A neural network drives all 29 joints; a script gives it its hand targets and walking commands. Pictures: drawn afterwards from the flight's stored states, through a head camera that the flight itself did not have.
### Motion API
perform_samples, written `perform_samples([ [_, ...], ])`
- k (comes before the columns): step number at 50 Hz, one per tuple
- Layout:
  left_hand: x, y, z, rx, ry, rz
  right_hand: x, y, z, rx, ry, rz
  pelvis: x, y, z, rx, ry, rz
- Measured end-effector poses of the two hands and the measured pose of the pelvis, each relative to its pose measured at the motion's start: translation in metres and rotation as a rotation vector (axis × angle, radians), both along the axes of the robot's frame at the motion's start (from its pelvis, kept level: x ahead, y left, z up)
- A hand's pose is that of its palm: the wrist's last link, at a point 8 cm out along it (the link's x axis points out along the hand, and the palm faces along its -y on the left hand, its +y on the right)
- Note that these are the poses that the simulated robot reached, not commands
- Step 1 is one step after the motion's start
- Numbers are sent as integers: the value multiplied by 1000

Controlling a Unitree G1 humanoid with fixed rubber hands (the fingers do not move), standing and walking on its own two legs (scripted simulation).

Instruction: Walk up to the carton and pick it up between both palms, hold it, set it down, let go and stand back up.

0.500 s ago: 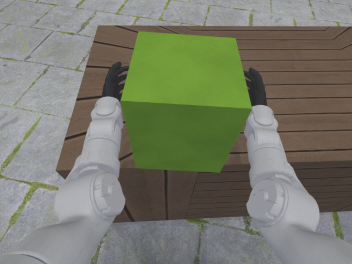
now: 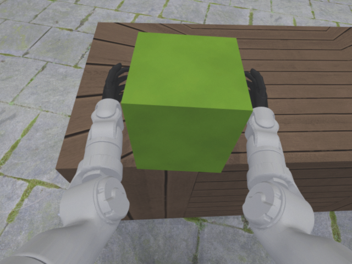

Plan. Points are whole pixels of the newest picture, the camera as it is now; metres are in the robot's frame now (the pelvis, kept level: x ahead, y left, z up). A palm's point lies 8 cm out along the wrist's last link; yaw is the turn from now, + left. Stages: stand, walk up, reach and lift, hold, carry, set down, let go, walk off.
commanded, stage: set down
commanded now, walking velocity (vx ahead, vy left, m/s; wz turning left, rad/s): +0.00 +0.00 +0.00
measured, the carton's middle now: (183, 108) +0.47 +0.04 +0.04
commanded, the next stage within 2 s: none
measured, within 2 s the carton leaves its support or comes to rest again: neither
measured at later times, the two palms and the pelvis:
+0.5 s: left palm (112, 101) +0.42 +0.21 +0.10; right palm (256, 107) +0.44 -0.12 +0.10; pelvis +0.00 +0.00 +0.00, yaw +0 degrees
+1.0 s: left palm (112, 101) +0.42 +0.21 +0.09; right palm (257, 107) +0.44 -0.12 +0.10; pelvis +0.00 +0.00 +0.00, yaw +0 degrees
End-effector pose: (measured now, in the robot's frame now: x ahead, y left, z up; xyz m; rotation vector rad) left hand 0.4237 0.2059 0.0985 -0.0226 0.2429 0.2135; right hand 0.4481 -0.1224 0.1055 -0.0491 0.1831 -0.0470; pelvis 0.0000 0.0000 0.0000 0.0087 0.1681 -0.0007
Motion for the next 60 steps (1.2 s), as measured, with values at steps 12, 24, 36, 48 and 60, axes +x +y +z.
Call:
perform_samples([
  [12,-2,0,-1,-3,-5,0,-2,0,-1,-5,-8,0,-1,-1,0,2,-7,3],
  [24,-4,0,-3,-7,-8,0,-4,0,-2,-11,-14,0,-1,-1,1,4,-13,6],
  [36,-4,0,-4,-12,-9,0,-5,0,-2,-17,-15,0,-2,0,1,5,-15,9],
  [48,-3,1,-4,-10,-2,0,-4,0,-1,-40,-8,6,-3,0,1,4,-16,-4],
  [60,13,3,-7,39,64,-23,3,-5,-4,-36,136,64,-11,0,-8,-27,146,-16],
])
